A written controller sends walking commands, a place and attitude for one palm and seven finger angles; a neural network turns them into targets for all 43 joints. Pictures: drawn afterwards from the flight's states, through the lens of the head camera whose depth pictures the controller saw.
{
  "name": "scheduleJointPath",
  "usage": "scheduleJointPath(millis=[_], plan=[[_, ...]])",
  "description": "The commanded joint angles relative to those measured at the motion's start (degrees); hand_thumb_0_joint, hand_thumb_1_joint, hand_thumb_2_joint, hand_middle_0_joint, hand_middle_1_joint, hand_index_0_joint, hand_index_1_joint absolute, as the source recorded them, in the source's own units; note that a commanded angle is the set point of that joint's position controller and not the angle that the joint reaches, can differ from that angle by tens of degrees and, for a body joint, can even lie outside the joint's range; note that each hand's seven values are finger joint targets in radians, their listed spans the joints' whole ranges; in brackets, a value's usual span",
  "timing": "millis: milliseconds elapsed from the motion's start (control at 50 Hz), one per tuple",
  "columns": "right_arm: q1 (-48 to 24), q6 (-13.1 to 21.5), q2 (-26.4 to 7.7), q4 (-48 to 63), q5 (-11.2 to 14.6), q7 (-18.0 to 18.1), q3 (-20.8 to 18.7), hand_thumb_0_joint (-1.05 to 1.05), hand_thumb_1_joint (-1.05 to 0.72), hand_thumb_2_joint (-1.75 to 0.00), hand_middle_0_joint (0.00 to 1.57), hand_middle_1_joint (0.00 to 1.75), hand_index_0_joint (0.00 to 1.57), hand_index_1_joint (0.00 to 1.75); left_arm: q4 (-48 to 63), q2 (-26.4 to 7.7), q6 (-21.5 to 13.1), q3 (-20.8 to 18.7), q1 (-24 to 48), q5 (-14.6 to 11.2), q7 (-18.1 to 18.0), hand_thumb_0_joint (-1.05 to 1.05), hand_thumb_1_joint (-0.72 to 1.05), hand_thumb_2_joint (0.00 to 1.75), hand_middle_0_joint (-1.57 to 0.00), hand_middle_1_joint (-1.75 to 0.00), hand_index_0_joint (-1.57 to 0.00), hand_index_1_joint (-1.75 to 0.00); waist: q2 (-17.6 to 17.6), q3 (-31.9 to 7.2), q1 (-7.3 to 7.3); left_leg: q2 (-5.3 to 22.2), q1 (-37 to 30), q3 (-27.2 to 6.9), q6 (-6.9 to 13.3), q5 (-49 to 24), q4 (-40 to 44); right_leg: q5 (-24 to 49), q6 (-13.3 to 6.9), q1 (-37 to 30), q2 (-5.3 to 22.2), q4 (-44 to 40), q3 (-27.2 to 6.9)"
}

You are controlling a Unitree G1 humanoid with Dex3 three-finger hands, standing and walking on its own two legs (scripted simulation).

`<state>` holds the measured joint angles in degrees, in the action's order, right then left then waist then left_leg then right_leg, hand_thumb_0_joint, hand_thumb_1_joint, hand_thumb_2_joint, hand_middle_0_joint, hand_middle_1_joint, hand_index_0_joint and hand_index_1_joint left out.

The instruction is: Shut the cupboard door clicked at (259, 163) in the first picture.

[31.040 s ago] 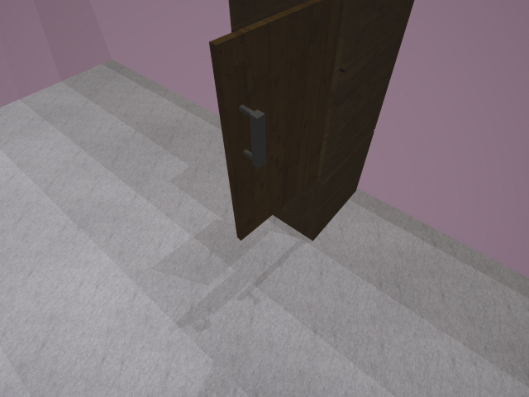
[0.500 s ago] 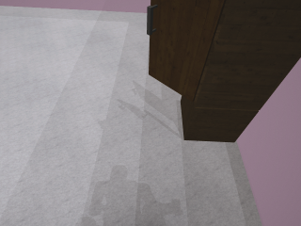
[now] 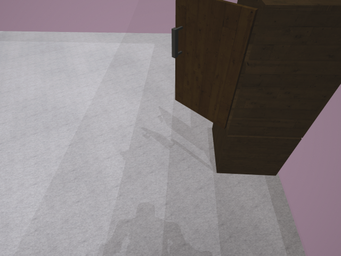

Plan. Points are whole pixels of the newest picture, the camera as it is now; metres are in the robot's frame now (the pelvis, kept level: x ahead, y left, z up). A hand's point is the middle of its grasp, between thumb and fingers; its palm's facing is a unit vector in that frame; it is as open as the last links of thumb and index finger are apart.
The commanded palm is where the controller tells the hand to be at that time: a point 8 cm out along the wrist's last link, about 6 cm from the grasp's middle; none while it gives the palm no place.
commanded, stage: let the arm hang, fingers relaxed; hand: left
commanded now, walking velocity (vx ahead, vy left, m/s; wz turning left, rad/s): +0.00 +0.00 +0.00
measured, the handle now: (177, 42) +1.01 +0.02 +0.04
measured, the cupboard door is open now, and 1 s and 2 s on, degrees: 49 49 49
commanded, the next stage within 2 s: look to check the result in 0.30 s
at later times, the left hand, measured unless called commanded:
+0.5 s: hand out of the picture +0.08 +0.22 -0.16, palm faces +0.00 -0.96 -0.29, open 7.4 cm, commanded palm none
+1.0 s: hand out of the picture +0.12 +0.22 -0.15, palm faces +0.00 -0.94 -0.33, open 7.4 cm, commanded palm none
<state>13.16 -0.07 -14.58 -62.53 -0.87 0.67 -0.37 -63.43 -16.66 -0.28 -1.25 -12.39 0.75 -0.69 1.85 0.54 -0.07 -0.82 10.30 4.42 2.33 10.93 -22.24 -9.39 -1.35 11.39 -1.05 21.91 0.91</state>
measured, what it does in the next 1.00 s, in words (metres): shifts its weight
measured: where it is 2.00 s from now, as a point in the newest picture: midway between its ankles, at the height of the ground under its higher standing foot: outside the picture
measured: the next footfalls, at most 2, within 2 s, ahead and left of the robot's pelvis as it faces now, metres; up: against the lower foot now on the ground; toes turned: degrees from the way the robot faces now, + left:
left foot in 1.50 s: +0.05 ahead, +0.15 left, +0.00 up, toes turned +20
right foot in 1.92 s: +0.10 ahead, -0.09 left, +0.00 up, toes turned +28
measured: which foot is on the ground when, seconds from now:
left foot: down 0.00-1.00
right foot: down 0.00-1.00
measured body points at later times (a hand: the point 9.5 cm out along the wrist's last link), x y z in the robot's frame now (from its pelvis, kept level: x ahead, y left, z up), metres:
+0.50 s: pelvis +0.03 -0.01 +0.00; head +0.04 -0.01 +0.45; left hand +0.08 +0.27 -0.14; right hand +0.08 -0.29 -0.14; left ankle +0.01 +0.09 -0.74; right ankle +0.03 -0.11 -0.74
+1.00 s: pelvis +0.05 -0.02 +0.00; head +0.05 -0.03 +0.45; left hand +0.11 +0.27 -0.13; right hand +0.12 -0.31 -0.14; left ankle +0.01 +0.09 -0.74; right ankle +0.03 -0.11 -0.74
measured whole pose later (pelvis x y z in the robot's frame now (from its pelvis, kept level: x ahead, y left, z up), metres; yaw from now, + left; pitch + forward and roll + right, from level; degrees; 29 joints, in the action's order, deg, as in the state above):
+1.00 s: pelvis +0.05 -0.02 +0.00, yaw +1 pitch -1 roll +0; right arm 7.3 0.1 -18.0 -63.9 -0.7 0.8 0.0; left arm -64.5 -17.8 -1.6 -0.6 -7.3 0.5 -0.4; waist 0.6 1.2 -0.4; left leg 0.5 4.3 3.0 0.0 11.3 -16.2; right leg -10.6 -3.2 5.5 -2.6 16.6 2.0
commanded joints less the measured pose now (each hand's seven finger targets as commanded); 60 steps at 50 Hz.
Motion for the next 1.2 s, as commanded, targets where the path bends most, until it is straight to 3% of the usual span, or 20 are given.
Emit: scheduleJointPath(millis=[0, 380, 820, 1000, 1080, 1100, 1140, 1160, 1180], plan=[[-0.95, 1.18, -10.41, 2.13, 0.01, 0.54, -1.77, 0.0, -0.9, -0.9, 0.2, 0.3, 0.2, 0.3, 2.12, -8.28, -0.98, -1.19, 1.17, 0.13, -0.48, 0.0, 0.9, 0.9, -0.2, -0.3, -0.2, -0.3, -2.64, 1.24, -0.08, 8.23, 0.27, -9.02, 0.08, -0.34, 6.81, -0.08, -1.54, 0.1, 6.64, -4.83, -6.78], [-5.59, 1.46, -12.59, 1.67, 0.01, 0.65, -1.74, 0.0, -0.9, -0.9, 0.2, 0.3, 0.2, 0.3, 1.56, -10.29, -1.85, -1.31, 4.45, -0.03, -0.28, 0.0, 0.9, 0.9, -0.2, -0.3, -0.2, -0.3, 0.18, -2.29, -0.52, 8.18, -4.49, -7.95, -0.84, -7.54, 6.75, 8.68, -1.65, -4.24, 7.91, -6.15, -6.72], [-6.79, 1.13, -14.47, 1.61, 0.12, 0.66, -1.65, 0.0, -0.9, -0.9, 0.2, 0.3, 0.2, 0.3, 1.49, -12.21, -2.11, -1.26, 6.06, -0.19, -0.46, 0.0, 0.9, 0.9, -0.2, -0.3, -0.2, -0.3, -2.53, -2.33, -0.6, 8.55, -6.54, -7.63, -1.19, -9.83, 7.24, 13.96, -1.49, -6.34, 8.34, -7.05, -6.72], [-6.79, 1.08, -14.37, 1.79, 0.08, 0.64, -1.59, 0.0, -0.9, -0.9, 0.2, 0.3, 0.2, 0.3, 1.79, -12.41, -2.18, -1.48, 6.41, -0.23, -0.53, 0.0, 0.9, 0.9, -0.2, -0.3, -0.2, -0.3, -1.13, -2.41, -0.6, 8.4, -6.05, -7.69, -1.43, -10.56, 7.1, 15.79, -1.38, -7.88, 8.72, -6.98, -6.42], [-3.51, -0.22, -7.36, 1.63, 0.11, 0.39, -0.3, 0.0, -0.9, -0.9, 0.2, 0.3, 0.2, 0.3, 1.6, -6.67, -0.74, -0.74, 2.63, -0.41, -1.24, 0.0, 0.9, 0.9, -0.2, -0.3, -0.2, -0.3, -1.38, -2.51, -0.23, 7.52, -2.65, -7.55, -2.51, -13.4, 3.74, 17.95, -0.34, -8.88, 10.01, -2.7, -4.13], [-3.06, -0.56, -7.34, 1.78, 0.12, 0.38, -0.32, 0.0, -0.9, -0.9, 0.2, 0.3, 0.2, 0.3, 1.75, -6.77, -0.45, -0.89, 2.09, -0.42, -1.34, 0.0, 0.9, 0.9, -0.2, -0.3, -0.2, -0.3, -1.66, -2.0, -0.01, 7.28, -1.32, -7.68, -2.64, -13.12, 2.67, 17.72, -0.54, -8.9, 10.46, -1.89, -3.79], [-2.61, -0.93, -7.35, 2.7, 0.2, 0.32, -0.84, 0.0, -0.9, -0.9, 0.2, 0.3, 0.2, 0.3, 2.49, -7.79, -0.14, -1.63, 0.52, -0.2, -1.53, 0.0, 0.9, 0.9, -0.2, -0.3, -0.2, -0.3, -3.44, -2.76, 0.53, 5.93, 1.25, -6.98, -2.86, -12.81, -1.31, 20.43, -1.69, -10.16, 12.26, -0.77, -4.33], [-2.28, -1.14, -7.02, 2.96, 0.24, 0.32, -1.17, 0.0, -0.9, -0.9, 0.2, 0.3, 0.2, 0.3, 2.8, -8.36, -0.06, -2.09, -0.28, -0.19, -1.64, 0.0, 0.9, 0.9, -0.2, -0.3, -0.2, -0.3, -4.86, -2.86, 0.76, 4.88, 3.24, -6.18, -3.23, -10.26, -4.64, 22.38, -3.16, -11.23, 14.61, -1.03, -5.45], [-2.58, -1.47, -6.6, 3.5, 0.26, 0.32, -1.44, 0.0, -0.9, -0.9, 0.2, 0.3, 0.2, 0.3, 3.08, -8.93, 0.05, -2.5, -1.3, -0.08, -1.76, 0.0, 0.9, 0.9, -0.2, -0.3, -0.2, -0.3, -7.3, -2.39, 1.36, 3.37, 6.31, -5.0, -3.67, -1.51, -10.11, 24.86, -5.35, -12.19, 17.37, -2.05, -7.06]])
